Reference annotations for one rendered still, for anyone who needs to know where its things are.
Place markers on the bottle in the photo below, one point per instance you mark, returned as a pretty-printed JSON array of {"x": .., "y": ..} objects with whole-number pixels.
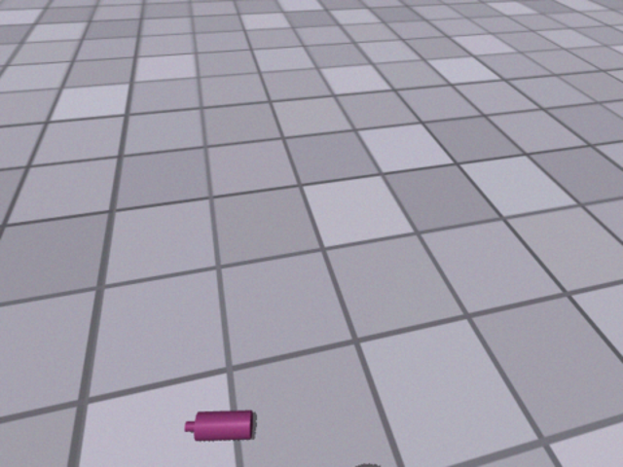
[{"x": 227, "y": 425}]

